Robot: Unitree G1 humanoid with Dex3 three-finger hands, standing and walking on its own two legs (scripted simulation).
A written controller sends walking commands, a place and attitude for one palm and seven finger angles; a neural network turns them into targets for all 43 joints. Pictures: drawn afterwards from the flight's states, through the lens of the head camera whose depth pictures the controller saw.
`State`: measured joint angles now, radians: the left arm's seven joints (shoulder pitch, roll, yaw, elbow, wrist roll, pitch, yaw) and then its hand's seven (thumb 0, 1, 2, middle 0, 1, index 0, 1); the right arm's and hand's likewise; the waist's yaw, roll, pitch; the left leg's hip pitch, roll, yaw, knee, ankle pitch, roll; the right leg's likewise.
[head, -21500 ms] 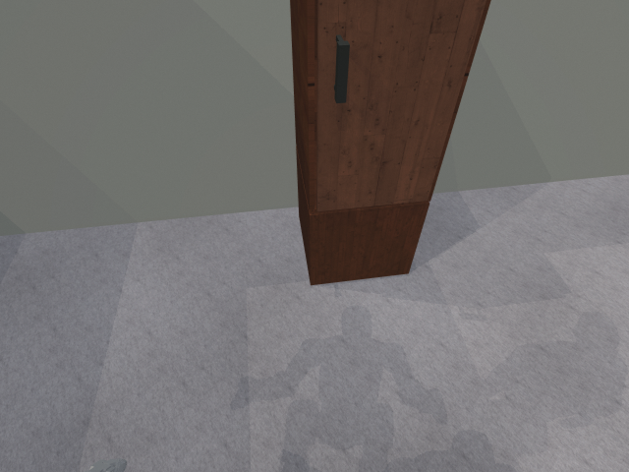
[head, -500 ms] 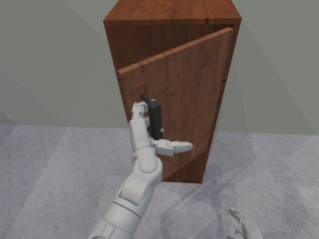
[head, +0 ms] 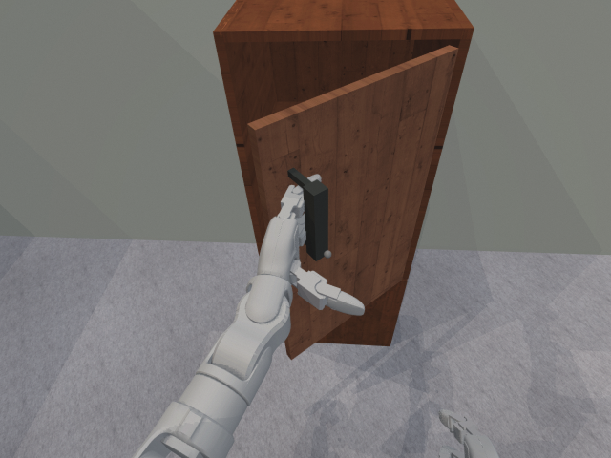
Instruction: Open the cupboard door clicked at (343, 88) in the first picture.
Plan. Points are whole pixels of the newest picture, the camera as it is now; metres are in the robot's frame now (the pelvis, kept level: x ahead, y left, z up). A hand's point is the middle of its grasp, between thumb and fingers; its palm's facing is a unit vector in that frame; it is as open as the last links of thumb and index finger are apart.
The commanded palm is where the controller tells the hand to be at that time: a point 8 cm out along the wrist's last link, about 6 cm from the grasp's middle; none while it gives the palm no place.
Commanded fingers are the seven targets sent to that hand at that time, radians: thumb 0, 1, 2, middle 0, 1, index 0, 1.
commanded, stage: slide the hand sideways off the handle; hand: left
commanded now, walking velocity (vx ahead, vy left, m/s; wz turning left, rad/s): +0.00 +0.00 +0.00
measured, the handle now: (306, 214) +0.41 +0.03 +0.12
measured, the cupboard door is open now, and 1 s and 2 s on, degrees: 41 44 44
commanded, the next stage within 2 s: draw the hand back to the body in 0.98 s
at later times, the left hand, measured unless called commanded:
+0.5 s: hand (310, 279) +0.29 +0.02 +0.13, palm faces -0.09 -1.00 +0.02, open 16.3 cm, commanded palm +0.26 +0.07 +0.12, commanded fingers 0.00 -0.50 0.30 -0.15 -0.30 -0.15 -0.30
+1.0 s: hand (267, 310) +0.25 +0.06 +0.12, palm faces -0.07 -1.00 +0.00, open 16.3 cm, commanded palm +0.22 +0.11 +0.12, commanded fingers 0.00 -0.50 0.30 -0.15 -0.30 -0.15 -0.30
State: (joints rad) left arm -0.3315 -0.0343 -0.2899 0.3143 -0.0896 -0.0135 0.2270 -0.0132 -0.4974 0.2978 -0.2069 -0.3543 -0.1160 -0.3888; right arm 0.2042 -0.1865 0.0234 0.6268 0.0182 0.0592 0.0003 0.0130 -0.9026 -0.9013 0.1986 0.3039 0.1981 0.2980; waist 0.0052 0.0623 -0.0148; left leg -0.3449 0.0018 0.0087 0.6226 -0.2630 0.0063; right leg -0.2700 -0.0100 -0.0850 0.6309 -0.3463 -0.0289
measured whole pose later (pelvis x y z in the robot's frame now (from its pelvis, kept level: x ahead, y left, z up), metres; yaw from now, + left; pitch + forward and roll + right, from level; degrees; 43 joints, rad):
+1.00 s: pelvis +0.03 -0.01 +0.00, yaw -1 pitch -1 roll +0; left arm 0.37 0.08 -0.19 -0.37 -0.09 0.04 0.04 -0.01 -0.50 0.30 -0.15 -0.30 -0.15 -0.30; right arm 0.19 -0.20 0.05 0.50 0.01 0.00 0.00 0.01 -0.90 -0.90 0.20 0.30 0.20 0.30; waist 0.02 0.06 -0.03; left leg -0.27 0.02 0.02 0.60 -0.31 -0.01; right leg -0.20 0.01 -0.07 0.60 -0.38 -0.04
